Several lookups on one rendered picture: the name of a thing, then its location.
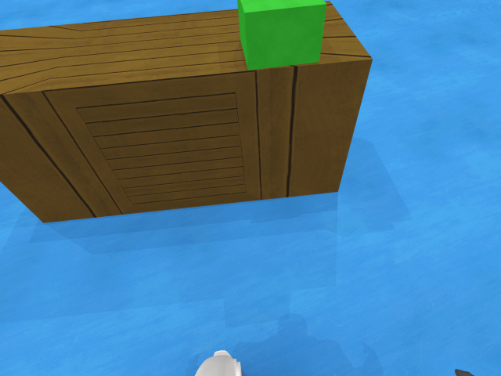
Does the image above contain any carton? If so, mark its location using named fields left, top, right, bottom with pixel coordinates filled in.
left=237, top=0, right=326, bottom=71

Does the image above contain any pedestal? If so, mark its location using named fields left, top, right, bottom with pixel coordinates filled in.
left=0, top=1, right=373, bottom=223

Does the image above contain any left robot thigh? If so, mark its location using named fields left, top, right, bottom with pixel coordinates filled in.
left=195, top=355, right=242, bottom=376

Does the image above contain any robot left shin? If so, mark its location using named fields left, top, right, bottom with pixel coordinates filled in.
left=214, top=350, right=231, bottom=357

